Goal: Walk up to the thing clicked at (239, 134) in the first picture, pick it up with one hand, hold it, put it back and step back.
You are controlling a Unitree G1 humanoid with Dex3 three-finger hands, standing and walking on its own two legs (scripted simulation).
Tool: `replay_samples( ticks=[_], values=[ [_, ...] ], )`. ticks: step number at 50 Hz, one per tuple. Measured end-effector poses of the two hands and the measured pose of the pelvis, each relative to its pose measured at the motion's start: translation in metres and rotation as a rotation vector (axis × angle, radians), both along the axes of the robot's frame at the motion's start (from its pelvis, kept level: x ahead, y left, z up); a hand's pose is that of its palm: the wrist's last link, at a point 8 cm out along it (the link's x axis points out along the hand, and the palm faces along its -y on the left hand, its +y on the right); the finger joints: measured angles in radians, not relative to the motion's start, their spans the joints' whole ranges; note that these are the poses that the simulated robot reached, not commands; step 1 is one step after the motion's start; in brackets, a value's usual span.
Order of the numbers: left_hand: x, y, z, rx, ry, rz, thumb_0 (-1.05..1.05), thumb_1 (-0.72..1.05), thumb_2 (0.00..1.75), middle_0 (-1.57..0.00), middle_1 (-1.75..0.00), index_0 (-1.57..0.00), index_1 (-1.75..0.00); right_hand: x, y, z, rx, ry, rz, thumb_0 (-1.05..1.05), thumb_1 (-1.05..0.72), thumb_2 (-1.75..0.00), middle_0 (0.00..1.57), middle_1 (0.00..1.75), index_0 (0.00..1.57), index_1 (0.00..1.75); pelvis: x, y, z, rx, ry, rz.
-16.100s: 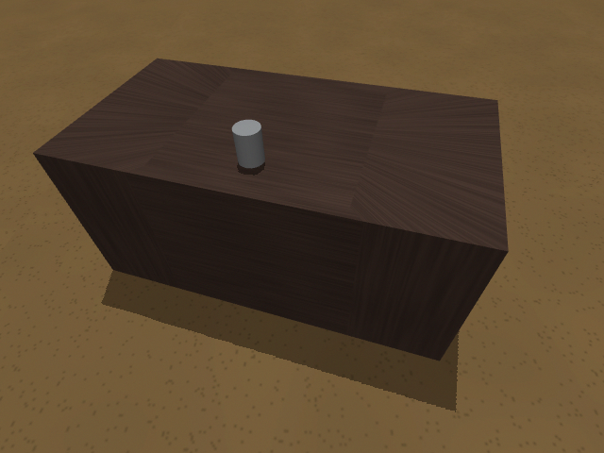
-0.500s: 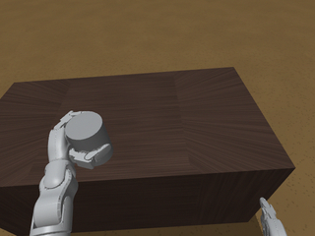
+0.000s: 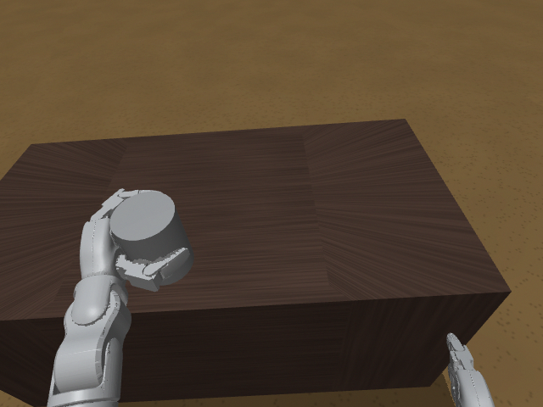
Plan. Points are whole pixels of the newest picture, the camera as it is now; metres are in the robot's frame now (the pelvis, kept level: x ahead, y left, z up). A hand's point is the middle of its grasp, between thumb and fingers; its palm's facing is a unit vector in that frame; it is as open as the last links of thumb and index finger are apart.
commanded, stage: hold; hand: left
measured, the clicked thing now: (156, 240) +0.33 +0.17 +0.14
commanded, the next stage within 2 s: crouch in 1.24 s
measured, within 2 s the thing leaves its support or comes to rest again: neither
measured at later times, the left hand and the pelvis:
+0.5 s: hand (148, 242) +0.33 +0.18 +0.13, palm faces +0.23 -0.97 -0.02, open 10.8 cm; pelvis +0.01 +0.00 +0.00, yaw +0 degrees
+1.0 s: hand (159, 233) +0.34 +0.17 +0.13, palm faces +0.21 -0.98 -0.01, open 10.8 cm; pelvis +0.01 +0.00 +0.00, yaw -1 degrees
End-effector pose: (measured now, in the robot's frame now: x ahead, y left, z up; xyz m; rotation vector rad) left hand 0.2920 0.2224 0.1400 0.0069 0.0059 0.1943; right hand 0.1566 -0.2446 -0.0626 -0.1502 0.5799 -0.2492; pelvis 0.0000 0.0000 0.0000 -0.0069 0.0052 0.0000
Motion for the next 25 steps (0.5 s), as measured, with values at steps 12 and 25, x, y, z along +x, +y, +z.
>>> replay_samples(
  ticks=[12,25],
  values=[
    [0.006,-0.009,-0.024,-0.030,0.083,0.001,-0.01,-0.51,1.13,-0.63,-1.01,-0.68,-1.02,-0.024,-0.010,-0.006,-0.006,0.076,-0.026,-0.01,0.52,-0.06,0.05,0.05,0.06,0.05,0.000,0.001,0.002,0.001,0.008,-0.018],
    [0.000,0.007,-0.008,0.013,0.004,0.040,-0.01,-0.51,1.13,-0.64,-1.01,-0.69,-1.02,0.009,-0.007,-0.001,-0.016,0.027,-0.014,-0.01,0.51,-0.06,0.05,0.05,0.06,0.05,0.009,-0.001,0.001,-0.002,0.012,-0.002]
  ],
)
